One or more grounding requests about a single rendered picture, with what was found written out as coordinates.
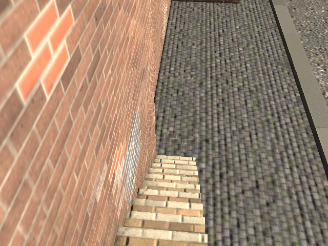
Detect stairs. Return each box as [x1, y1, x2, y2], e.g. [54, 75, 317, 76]
[114, 155, 208, 246]

